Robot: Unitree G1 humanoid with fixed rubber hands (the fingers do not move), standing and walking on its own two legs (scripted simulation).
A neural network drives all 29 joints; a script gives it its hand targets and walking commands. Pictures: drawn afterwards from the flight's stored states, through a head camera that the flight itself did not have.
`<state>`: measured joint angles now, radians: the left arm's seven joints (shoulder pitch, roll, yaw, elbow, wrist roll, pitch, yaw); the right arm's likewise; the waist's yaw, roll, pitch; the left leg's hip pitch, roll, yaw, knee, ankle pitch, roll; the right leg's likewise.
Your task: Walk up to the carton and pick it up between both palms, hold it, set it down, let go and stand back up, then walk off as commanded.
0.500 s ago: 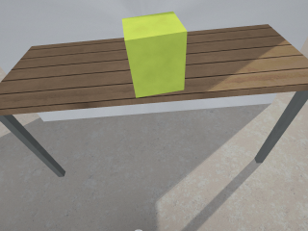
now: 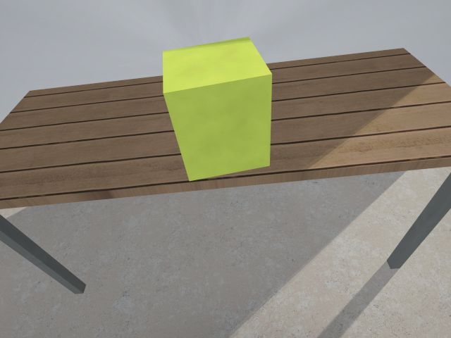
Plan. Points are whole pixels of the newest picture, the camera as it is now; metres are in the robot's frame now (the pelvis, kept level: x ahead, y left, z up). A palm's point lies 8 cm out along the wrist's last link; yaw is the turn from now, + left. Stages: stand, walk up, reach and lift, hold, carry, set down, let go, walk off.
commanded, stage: walk up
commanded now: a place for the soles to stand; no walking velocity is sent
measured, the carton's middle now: (218, 110) +0.62 +0.04 +0.10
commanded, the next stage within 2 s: stand in 1.56 s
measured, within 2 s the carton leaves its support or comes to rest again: neither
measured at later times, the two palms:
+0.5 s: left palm (68, 299) +0.24 +0.37 -0.08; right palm (383, 319) +0.19 -0.25 -0.09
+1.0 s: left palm (90, 274) +0.29 +0.34 -0.08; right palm (376, 279) +0.26 -0.26 -0.10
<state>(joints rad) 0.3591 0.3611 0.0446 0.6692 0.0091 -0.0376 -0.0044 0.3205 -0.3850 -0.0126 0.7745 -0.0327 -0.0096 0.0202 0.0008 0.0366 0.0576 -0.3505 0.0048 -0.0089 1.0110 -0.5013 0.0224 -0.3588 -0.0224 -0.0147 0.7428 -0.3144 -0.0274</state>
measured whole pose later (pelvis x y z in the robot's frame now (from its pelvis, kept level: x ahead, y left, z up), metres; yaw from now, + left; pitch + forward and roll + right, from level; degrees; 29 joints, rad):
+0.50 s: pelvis +0.15 +0.06 +0.00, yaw -2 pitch -3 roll -1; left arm 0.33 0.40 0.04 0.67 0.01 -0.01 0.00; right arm 0.35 -0.41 -0.01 0.76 -0.03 -0.02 0.02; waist 0.00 0.01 0.08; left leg -0.32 0.02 0.02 0.70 -0.34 0.02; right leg -0.46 -0.02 0.06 1.07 -0.49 -0.01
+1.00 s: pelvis +0.18 +0.04 +0.00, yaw -1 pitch -1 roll +0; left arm 0.19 0.37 0.00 0.85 0.01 -0.01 0.00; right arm 0.28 -0.41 -0.01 0.76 -0.02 -0.02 0.01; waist 0.00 0.03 0.03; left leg -0.29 0.02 0.00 0.68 -0.38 -0.01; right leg -0.41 -0.02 -0.01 0.67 -0.25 -0.01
